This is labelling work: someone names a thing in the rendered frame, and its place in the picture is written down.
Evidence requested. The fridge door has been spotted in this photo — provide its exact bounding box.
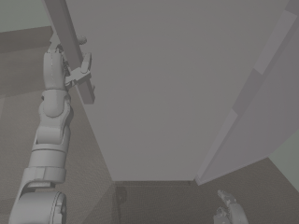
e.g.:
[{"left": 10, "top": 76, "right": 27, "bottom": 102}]
[{"left": 41, "top": 0, "right": 290, "bottom": 181}]

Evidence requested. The handle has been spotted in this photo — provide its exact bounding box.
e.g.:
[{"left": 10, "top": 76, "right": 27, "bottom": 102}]
[{"left": 44, "top": 0, "right": 95, "bottom": 105}]

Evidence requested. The robot left hand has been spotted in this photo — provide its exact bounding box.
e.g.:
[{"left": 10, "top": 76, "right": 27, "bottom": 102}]
[{"left": 43, "top": 30, "right": 92, "bottom": 92}]

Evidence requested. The robot left upper arm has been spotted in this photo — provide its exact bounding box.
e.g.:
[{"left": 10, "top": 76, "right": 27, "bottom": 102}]
[{"left": 10, "top": 191, "right": 67, "bottom": 224}]

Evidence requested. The left robot forearm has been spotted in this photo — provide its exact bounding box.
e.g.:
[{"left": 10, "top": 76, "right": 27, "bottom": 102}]
[{"left": 8, "top": 89, "right": 74, "bottom": 224}]

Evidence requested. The robot right hand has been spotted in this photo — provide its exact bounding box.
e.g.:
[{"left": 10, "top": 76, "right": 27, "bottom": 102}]
[{"left": 213, "top": 189, "right": 249, "bottom": 224}]

